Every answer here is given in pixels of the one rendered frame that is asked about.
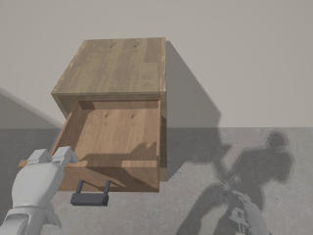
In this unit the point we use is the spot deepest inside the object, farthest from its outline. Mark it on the right robot hand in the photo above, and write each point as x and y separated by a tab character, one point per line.
243	220

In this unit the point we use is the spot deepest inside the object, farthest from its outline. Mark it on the drawer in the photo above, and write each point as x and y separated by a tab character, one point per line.
115	139

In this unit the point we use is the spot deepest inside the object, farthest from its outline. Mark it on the left robot hand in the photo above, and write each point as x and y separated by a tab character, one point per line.
37	183

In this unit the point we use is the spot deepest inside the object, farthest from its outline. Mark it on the handle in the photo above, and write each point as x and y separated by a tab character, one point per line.
90	199

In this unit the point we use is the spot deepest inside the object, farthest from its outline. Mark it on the cabinet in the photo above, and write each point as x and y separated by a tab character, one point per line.
120	68

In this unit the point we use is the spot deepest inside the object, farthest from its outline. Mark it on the robot left forearm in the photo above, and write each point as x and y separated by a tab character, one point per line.
23	220

